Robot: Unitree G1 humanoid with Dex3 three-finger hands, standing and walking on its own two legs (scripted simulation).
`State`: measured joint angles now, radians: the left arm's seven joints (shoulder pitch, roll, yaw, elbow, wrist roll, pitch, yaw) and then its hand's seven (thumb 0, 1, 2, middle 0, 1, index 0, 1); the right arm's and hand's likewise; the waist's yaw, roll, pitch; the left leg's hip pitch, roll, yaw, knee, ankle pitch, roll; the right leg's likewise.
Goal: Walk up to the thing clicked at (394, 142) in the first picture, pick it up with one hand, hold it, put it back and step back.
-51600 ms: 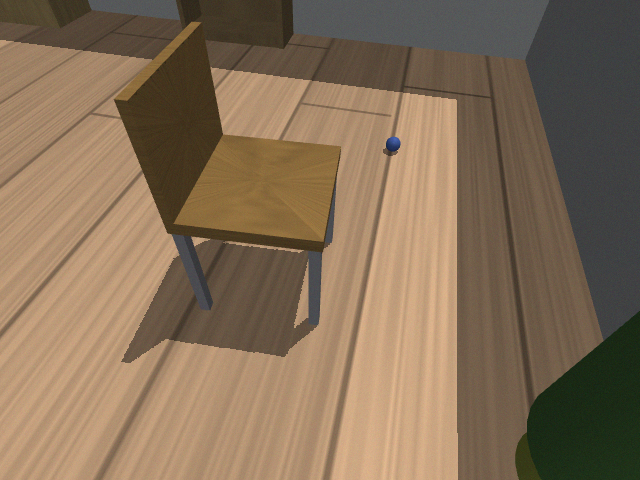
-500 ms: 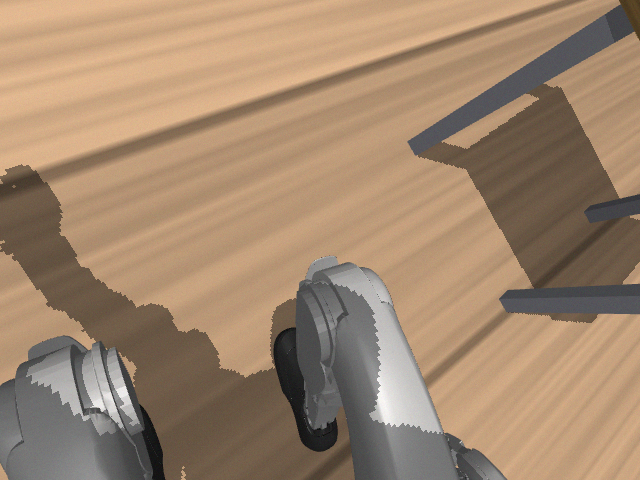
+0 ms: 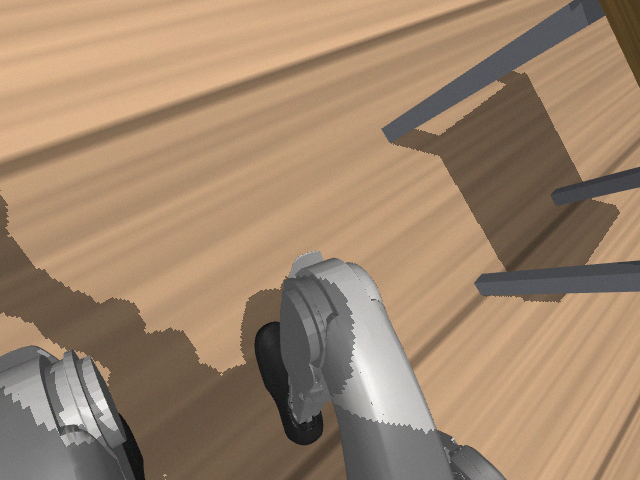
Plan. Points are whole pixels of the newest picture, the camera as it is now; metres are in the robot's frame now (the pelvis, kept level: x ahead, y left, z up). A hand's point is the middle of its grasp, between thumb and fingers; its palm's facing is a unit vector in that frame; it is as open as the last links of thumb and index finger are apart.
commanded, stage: rest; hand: left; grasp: from above
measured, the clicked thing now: out of the picture +0.49 +0.31 -0.25
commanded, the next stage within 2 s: open in 0.70 s
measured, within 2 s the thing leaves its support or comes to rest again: rests again in 0.74 s
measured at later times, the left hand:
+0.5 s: hand out of the picture +0.48 +0.31 -0.24, palm faces -0.45 -0.13 -0.88, open 9.9 cm
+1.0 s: hand out of the picture +0.48 +0.31 -0.24, palm faces -0.44 -0.13 -0.89, open 10.0 cm
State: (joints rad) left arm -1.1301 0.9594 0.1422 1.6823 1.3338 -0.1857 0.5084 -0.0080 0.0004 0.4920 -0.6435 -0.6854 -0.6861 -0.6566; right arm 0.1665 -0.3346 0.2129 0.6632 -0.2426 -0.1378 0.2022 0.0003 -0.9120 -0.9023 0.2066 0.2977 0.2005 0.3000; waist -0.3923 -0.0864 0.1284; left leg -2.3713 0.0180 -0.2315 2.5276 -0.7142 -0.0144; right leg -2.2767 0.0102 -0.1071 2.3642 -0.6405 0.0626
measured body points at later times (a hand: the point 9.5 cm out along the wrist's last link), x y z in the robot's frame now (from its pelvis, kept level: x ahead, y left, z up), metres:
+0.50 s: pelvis +0.00 +0.00 +0.00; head +0.29 +0.11 +0.32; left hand +0.50 +0.31 -0.19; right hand +0.03 -0.26 -0.06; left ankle +0.06 +0.13 -0.27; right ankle +0.12 -0.13 -0.27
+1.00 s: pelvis +0.00 +0.00 +0.00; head +0.29 +0.11 +0.32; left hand +0.50 +0.31 -0.19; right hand +0.03 -0.26 -0.05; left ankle +0.06 +0.13 -0.27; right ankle +0.12 -0.13 -0.27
